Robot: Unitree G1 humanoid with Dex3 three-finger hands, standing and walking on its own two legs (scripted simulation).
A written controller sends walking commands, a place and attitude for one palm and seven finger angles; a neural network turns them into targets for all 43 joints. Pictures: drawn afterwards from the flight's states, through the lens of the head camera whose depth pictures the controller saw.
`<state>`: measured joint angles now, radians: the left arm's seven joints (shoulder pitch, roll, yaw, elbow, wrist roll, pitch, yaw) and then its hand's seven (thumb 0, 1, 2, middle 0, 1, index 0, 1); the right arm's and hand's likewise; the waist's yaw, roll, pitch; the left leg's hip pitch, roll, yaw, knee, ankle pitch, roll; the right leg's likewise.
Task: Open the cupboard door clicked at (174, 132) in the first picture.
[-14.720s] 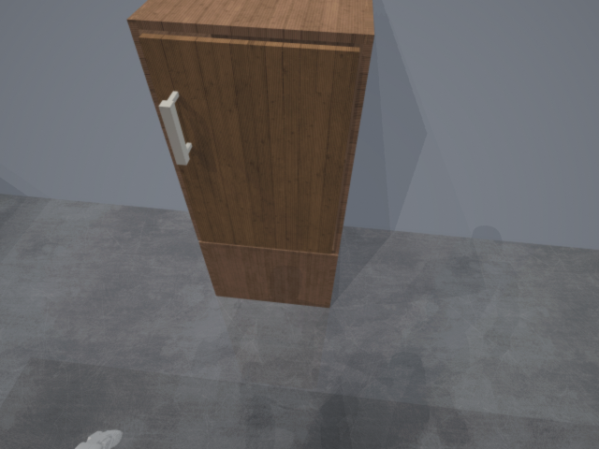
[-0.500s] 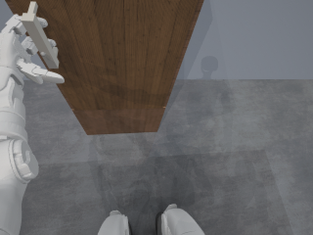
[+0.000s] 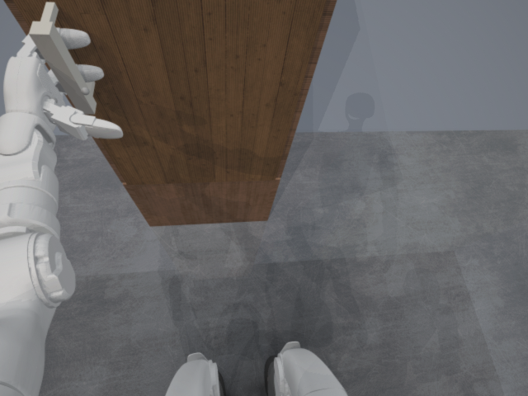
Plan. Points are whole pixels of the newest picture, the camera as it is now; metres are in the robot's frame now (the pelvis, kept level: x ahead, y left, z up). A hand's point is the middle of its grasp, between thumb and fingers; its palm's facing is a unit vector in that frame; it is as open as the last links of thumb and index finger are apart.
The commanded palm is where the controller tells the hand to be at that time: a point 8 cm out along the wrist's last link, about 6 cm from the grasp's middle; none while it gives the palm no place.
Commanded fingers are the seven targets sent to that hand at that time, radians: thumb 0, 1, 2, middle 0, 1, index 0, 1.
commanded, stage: slide the fingers in behind the handle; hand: left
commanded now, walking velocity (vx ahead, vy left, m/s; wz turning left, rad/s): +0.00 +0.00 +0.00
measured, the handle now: (70, 63) +0.58 +0.23 +0.09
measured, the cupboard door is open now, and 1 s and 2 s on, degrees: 0 0 36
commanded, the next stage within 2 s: close the thumb around the handle in 0.22 s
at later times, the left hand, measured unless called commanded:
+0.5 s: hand (83, 92) +0.53 +0.20 +0.09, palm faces -0.03 -1.00 -0.02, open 13.1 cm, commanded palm +0.51 +0.24 +0.09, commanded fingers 0.00 0.06 0.54 -0.34 -1.26 -0.34 -1.26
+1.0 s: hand (82, 91) +0.53 +0.20 +0.09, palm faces -0.03 -1.00 -0.02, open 5.6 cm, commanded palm +0.51 +0.24 +0.09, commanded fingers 0.00 0.90 0.90 -0.40 -1.35 -0.40 -1.35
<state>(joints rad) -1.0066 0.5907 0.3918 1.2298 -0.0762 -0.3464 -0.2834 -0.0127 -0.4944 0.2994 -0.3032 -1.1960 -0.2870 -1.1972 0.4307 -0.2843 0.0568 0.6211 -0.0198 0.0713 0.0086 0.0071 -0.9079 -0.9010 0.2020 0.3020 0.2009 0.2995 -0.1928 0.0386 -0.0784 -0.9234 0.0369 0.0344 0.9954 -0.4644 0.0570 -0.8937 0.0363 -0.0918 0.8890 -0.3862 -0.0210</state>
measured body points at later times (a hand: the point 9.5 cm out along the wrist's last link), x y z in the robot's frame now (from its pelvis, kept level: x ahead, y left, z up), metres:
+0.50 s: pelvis +0.00 +0.00 +0.00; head +0.14 +0.03 +0.43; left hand +0.52 +0.26 +0.09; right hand -0.01 -0.26 -0.10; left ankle +0.00 +0.08 -0.68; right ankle +0.01 -0.11 -0.68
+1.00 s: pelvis +0.00 +0.01 +0.00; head +0.14 +0.03 +0.43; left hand +0.52 +0.26 +0.09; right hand -0.02 -0.26 -0.10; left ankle +0.00 +0.08 -0.68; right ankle +0.01 -0.11 -0.68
